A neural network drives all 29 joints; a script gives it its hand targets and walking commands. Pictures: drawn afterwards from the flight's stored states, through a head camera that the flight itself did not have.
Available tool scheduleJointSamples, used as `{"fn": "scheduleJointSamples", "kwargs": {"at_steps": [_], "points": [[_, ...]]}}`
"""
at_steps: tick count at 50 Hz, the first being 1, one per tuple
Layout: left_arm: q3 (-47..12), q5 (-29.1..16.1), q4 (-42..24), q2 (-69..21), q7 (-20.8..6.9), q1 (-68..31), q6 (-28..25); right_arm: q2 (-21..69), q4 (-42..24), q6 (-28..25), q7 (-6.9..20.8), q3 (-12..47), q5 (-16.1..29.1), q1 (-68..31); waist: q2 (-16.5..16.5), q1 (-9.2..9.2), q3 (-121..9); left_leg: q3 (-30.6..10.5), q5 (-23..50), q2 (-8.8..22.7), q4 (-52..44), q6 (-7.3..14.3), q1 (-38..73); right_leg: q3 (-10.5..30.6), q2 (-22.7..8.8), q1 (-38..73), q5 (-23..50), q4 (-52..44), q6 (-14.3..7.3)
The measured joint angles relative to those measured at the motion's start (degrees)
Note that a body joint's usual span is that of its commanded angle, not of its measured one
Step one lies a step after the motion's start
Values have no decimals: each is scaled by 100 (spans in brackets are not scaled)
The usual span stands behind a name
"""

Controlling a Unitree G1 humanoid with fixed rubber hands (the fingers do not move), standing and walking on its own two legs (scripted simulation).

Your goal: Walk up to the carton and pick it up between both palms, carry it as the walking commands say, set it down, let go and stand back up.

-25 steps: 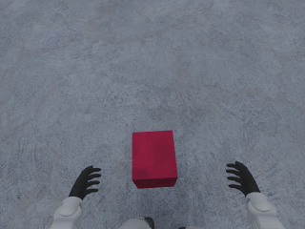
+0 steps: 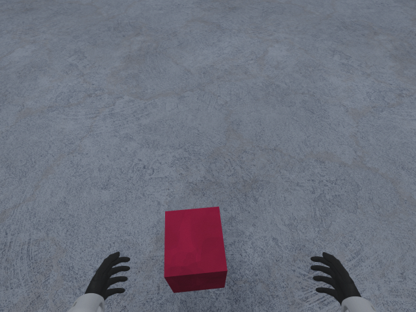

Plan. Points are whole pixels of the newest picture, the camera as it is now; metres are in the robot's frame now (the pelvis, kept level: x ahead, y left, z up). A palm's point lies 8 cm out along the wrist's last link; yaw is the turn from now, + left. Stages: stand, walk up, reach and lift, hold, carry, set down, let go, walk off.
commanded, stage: let go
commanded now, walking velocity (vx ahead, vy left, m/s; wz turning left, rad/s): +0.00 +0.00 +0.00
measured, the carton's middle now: (195, 250) +0.42 +0.09 -0.63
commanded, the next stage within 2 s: stand in 0.08 s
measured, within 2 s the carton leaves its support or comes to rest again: neither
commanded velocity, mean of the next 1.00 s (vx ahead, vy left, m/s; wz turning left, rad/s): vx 0.00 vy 0.00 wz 0.00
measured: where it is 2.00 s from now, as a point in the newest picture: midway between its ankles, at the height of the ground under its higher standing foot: outside the picture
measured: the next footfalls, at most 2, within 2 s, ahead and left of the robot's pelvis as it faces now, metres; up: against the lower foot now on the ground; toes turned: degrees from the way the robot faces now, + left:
none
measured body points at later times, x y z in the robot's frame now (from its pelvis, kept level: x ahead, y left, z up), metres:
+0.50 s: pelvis +0.04 +0.00 -0.01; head +0.01 -0.01 +0.44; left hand +0.09 +0.26 -0.13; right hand +0.08 -0.24 -0.15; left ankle -0.01 +0.12 -0.74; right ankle -0.05 -0.09 -0.74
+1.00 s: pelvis +0.01 -0.01 -0.01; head -0.01 -0.02 +0.44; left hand -0.01 +0.23 -0.15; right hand +0.00 -0.23 -0.17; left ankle -0.01 +0.12 -0.74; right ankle -0.05 -0.09 -0.74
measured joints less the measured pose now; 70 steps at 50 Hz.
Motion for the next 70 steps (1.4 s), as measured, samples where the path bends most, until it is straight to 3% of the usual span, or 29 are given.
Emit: {"fn": "scheduleJointSamples", "kwargs": {"at_steps": [2,8,15,38,70], "points": [[14,-18,36,-3,61,-29,87,-30,104,-43,-35,-19,18,-6,9,18,-28,6,-36,-11,58,6,22,-3,-10,23,-40,60,4],[-132,185,901,121,326,269,-925,-89,1117,-776,-214,26,-316,413,57,90,-1000,-12,-239,-57,326,37,-473,-49,-48,-435,-253,289,6],[-214,83,1544,176,404,615,-1294,-41,1919,-1089,-179,57,-241,815,126,90,-1391,-39,-376,-98,408,64,-635,-86,-88,-565,-393,343,14],[-339,12,2775,-103,579,1234,-1086,235,2961,-827,-364,215,-138,1144,89,-3,-1341,-157,-501,3,713,-10,-786,-273,1,-579,-438,423,-62],[-344,13,3589,-391,605,1094,-1024,557,4036,-665,-422,290,-134,894,143,25,-839,-318,-125,171,449,-186,-598,-484,134,-315,-64,84,-206]]}}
